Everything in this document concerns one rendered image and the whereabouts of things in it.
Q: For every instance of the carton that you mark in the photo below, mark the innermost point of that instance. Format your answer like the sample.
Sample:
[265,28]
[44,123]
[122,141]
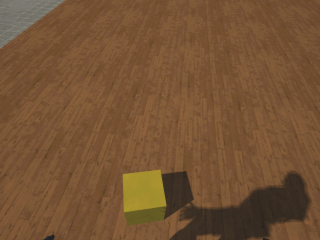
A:
[143,197]

